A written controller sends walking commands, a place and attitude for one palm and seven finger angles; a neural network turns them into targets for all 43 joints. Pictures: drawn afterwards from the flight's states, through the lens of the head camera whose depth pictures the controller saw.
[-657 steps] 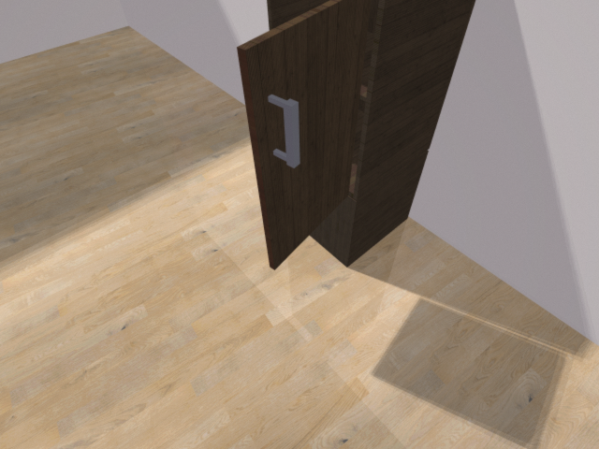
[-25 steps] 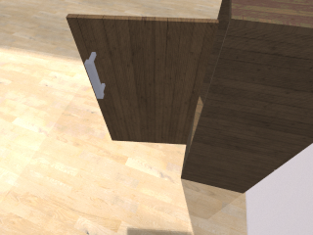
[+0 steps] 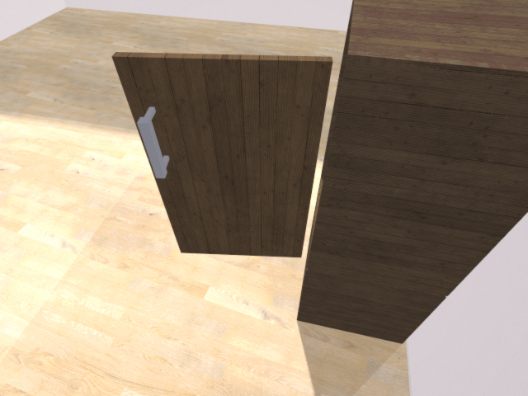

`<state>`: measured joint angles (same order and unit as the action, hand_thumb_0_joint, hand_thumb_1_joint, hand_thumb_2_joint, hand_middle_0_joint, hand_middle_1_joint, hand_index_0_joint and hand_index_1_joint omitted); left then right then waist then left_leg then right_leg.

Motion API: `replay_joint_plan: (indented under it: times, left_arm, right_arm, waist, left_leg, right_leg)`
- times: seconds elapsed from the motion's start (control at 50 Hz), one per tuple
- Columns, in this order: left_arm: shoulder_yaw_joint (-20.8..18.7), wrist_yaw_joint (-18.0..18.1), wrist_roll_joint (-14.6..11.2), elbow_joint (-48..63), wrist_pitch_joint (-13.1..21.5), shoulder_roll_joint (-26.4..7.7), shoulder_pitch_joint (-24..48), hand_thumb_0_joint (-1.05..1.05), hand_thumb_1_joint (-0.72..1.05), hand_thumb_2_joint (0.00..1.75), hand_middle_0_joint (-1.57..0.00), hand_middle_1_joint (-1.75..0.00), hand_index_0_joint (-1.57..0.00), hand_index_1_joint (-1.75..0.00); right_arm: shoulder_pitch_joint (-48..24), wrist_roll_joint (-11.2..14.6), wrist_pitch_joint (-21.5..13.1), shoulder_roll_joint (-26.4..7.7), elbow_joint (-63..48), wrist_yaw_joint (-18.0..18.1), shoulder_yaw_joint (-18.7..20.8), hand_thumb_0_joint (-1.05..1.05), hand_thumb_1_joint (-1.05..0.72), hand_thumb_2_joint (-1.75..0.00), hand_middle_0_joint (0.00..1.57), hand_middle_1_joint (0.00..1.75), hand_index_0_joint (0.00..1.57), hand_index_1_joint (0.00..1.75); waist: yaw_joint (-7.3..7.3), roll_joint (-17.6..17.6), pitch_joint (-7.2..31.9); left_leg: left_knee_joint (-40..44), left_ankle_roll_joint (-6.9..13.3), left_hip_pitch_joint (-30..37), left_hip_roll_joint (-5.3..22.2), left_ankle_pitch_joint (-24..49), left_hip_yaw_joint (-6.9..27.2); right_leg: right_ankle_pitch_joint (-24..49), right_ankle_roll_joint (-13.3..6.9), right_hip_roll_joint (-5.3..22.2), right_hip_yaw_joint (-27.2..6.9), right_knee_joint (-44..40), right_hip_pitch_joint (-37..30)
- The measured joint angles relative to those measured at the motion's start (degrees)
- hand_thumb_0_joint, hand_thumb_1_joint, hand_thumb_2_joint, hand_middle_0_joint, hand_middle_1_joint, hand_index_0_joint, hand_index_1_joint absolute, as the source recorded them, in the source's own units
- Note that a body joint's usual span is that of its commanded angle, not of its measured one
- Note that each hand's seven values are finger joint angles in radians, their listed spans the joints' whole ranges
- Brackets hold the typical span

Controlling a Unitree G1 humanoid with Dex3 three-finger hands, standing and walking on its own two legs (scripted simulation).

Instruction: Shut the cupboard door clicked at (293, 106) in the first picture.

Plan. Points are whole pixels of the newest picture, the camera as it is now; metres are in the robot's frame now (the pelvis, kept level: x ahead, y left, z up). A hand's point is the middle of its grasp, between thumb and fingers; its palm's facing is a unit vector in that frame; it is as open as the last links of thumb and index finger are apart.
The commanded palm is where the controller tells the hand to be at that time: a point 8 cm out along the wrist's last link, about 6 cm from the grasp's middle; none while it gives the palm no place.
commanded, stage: come to a stop and stand still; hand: left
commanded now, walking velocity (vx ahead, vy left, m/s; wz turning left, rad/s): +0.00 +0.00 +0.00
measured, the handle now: (156, 143) +0.54 +0.24 +0.09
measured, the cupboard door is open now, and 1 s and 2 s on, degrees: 100 100 100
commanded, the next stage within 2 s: look again from close up in 0.90 s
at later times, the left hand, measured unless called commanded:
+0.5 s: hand out of the picture +0.05 +0.20 -0.17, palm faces -0.02 -0.98 -0.22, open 7.4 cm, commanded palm none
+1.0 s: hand out of the picture +0.06 +0.22 -0.17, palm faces -0.01 -0.97 -0.25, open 7.4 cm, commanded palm none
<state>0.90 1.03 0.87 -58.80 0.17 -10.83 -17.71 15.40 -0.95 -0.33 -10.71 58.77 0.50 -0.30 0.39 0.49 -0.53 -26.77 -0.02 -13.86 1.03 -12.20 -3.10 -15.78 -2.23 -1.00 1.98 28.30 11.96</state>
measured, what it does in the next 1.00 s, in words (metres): stands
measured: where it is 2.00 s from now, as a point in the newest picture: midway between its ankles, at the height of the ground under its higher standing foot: outside the picture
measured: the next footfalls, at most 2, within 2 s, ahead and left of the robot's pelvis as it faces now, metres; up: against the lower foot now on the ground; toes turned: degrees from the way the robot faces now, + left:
none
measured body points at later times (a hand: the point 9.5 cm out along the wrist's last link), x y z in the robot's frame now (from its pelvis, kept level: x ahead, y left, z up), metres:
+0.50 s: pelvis +0.03 +0.01 +0.00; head +0.04 +0.01 +0.45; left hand +0.05 +0.25 -0.15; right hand +0.05 -0.23 -0.15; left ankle +0.02 +0.12 -0.74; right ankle -0.01 -0.09 -0.74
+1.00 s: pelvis +0.04 +0.02 +0.00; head +0.05 +0.02 +0.45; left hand +0.06 +0.27 -0.15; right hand +0.08 -0.23 -0.15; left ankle +0.02 +0.12 -0.74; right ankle -0.01 -0.09 -0.74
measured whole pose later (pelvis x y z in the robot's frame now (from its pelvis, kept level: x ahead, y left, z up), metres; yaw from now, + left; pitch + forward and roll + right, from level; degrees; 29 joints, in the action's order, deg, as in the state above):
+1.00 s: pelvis +0.04 +0.02 +0.00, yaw +0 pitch -1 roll +1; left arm 0.5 1.1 0.8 -63.3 0.6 -13.5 -13.5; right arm 10.8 -0.5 -1.6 -12.1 65.2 1.5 -1.0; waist -0.4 -1.2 -1.5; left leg -22.4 1.0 -8.2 -0.4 -13.6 -3.9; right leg -16.7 -0.7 0.3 1.1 23.6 6.3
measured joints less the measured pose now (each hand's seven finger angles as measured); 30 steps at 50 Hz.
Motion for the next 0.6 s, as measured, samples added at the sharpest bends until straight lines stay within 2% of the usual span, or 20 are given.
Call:
replay_joint_plan:
  times: [0.22, 0.6]
  left_arm:
    - [0.07, 0.03, -0.29, -3.13, 0.78, -1.22, 1.38, 0.0, 0.9, 0.9, -0.2, -0.29, -0.2, -0.3]
    - [0.08, 0.17, -0.1, -3.86, 0.86, -1.2, 4.08, 0.0, 0.9, 0.9, -0.2, -0.29, -0.2, -0.3]
  right_arm:
    - [1.32, 0.34, -0.51, -0.32, 5.61, 0.42, -0.71, 0.0, -0.91, -0.89, 0.2, 0.3, 0.2, 0.3]
    - [-3.98, 0.41, -1.35, 0.34, 5.75, 0.79, -0.96, 0.0, -0.91, -0.89, 0.2, 0.3, 0.2, 0.3]
  waist:
    - [-0.01, -1.15, -1.21]
    - [-0.52, -1.53, -0.82]
  left_leg:
    - [1.75, -0.18, 1.72, 0.15, -0.05, 0.09]
    - [2.78, 0.51, 3.93, -0.6, -1.3, -0.62]
  right_leg:
    - [0.37, -0.03, -0.25, 0.04, -2.49, -2.06]
    - [-0.54, 0.88, 0.48, -0.7, -3.69, -4.2]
